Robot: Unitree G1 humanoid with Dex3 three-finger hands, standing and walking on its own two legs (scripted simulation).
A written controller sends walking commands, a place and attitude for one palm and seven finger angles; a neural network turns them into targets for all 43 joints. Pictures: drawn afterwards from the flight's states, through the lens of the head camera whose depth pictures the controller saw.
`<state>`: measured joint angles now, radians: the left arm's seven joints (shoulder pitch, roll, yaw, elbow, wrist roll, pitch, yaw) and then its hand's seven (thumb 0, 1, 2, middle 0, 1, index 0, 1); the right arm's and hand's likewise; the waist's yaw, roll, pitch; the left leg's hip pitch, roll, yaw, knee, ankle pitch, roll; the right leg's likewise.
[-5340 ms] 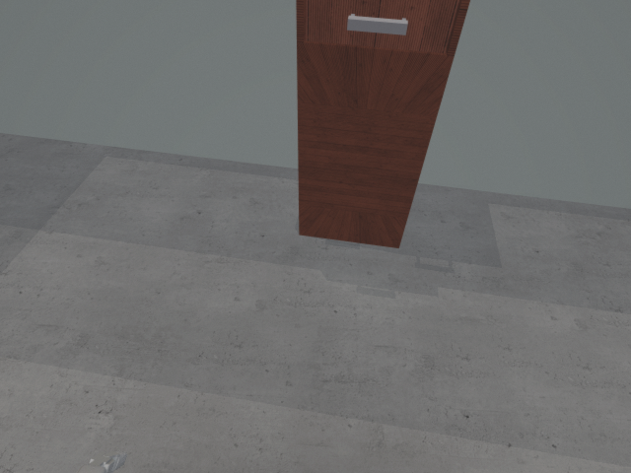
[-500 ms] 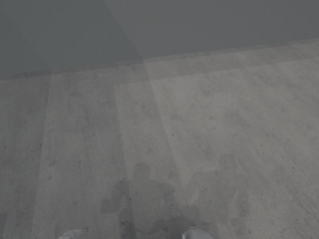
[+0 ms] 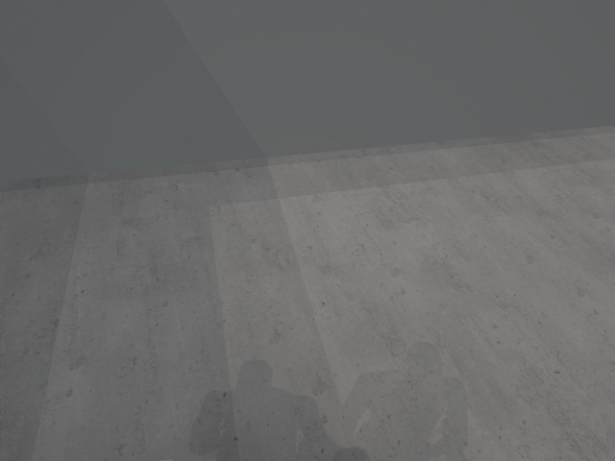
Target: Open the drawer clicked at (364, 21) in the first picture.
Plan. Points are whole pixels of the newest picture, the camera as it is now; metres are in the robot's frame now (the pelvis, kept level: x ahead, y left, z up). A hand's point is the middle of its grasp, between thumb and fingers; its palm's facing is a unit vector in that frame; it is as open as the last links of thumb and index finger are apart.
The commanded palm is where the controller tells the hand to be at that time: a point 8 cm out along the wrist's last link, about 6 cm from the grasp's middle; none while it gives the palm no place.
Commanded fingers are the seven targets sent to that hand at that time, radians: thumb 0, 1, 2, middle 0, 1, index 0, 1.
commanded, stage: turn to face it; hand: left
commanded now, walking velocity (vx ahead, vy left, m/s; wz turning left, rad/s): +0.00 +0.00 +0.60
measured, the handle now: out of the picture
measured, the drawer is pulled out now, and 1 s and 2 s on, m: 0.00 0.00 0.00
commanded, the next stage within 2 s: none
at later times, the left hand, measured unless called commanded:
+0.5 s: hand out of the picture +0.01 +0.18 -0.13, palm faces +0.30 -0.91 -0.30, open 7.4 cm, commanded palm none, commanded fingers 0.00 0.90 0.90 -0.20 -0.30 -0.20 -0.30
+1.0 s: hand out of the picture -0.16 +0.20 -0.16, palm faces +0.59 -0.76 -0.27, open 7.4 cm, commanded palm none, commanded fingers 0.00 0.90 0.90 -0.20 -0.30 -0.20 -0.30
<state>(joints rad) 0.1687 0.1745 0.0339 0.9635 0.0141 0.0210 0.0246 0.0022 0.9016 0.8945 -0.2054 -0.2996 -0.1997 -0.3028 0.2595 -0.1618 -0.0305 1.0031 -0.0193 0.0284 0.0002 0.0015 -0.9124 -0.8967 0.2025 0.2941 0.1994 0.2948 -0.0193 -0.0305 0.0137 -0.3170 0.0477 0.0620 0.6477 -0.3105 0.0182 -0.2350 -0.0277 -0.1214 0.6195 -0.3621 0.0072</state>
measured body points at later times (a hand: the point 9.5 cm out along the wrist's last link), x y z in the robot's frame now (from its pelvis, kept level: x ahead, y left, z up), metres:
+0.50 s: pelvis -0.04 -0.05 +0.01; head -0.02 -0.07 +0.46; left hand -0.01 +0.22 -0.11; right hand +0.08 -0.30 -0.15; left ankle -0.01 +0.09 -0.68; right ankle -0.02 -0.16 -0.73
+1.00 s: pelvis -0.08 -0.02 +0.01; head -0.06 +0.02 +0.46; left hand -0.19 +0.24 -0.14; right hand +0.16 -0.18 -0.11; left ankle -0.12 +0.07 -0.73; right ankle -0.01 -0.16 -0.65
